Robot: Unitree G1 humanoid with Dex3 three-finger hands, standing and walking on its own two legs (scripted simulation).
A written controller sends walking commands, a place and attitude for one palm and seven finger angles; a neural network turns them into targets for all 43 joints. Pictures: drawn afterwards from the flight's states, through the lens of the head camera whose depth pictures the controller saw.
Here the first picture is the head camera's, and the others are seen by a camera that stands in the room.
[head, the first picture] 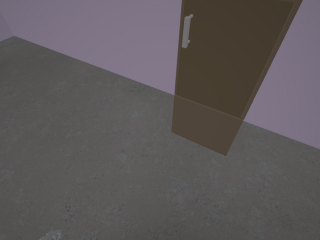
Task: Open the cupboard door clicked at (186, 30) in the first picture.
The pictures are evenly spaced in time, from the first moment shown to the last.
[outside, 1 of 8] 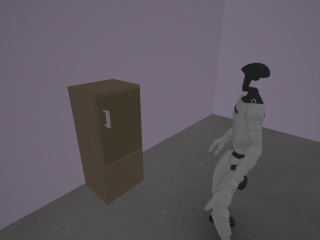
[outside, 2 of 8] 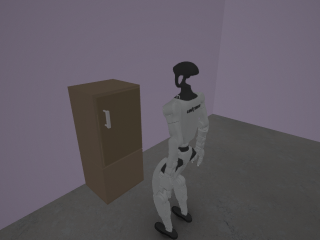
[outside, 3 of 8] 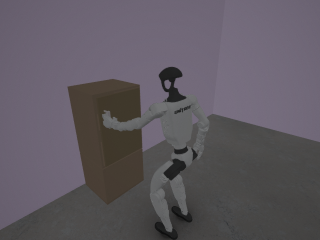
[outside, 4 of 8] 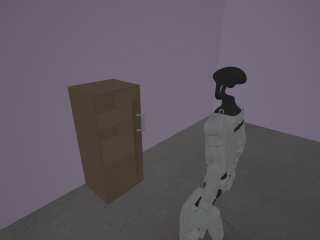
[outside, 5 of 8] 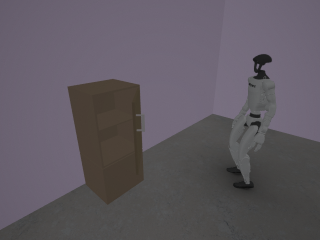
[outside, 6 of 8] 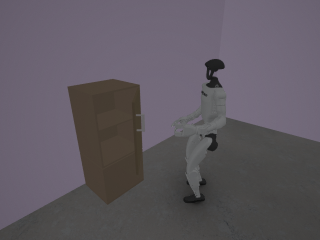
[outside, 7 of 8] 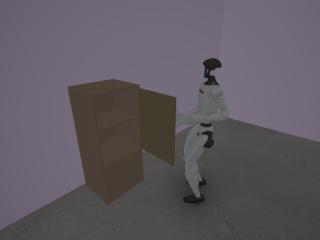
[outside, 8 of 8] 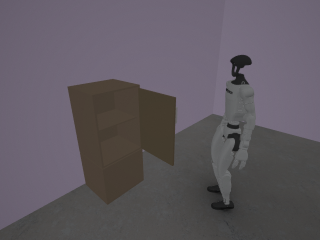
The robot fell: no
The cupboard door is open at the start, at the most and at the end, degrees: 0 90 88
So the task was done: yes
